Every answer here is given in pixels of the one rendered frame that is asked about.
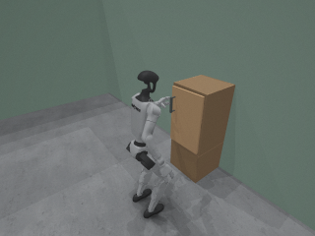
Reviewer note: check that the robot left hand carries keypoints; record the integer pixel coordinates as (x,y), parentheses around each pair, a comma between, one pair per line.
(162,102)

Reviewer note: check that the robot right upper arm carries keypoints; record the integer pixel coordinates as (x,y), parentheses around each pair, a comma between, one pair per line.
(153,112)

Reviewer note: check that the robot right foot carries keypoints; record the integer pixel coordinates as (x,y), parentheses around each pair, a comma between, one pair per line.
(157,210)

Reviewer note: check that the cupboard door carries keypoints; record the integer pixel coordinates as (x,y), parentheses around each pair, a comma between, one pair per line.
(186,119)

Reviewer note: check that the robot right hand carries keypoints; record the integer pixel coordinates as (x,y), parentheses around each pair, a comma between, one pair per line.
(164,171)

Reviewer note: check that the robot right shin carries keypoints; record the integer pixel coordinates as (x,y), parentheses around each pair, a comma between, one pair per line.
(157,193)

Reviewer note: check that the robot right forearm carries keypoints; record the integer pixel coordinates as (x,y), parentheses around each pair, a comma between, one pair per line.
(153,150)

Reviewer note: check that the handle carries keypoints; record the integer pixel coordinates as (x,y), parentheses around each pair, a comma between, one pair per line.
(171,104)

